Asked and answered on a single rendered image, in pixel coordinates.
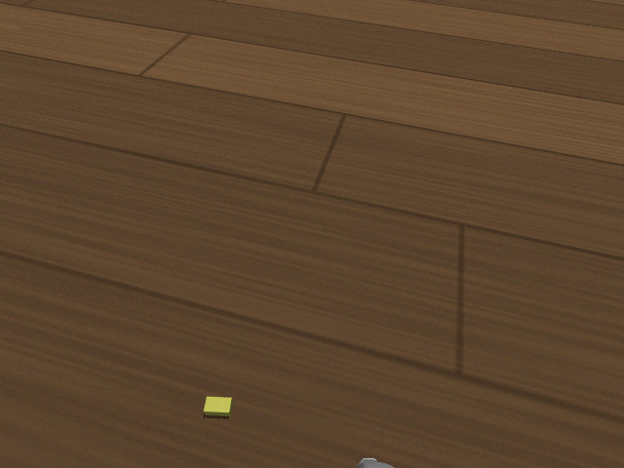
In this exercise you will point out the small box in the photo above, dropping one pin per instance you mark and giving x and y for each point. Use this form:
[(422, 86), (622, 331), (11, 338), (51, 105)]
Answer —
[(220, 406)]

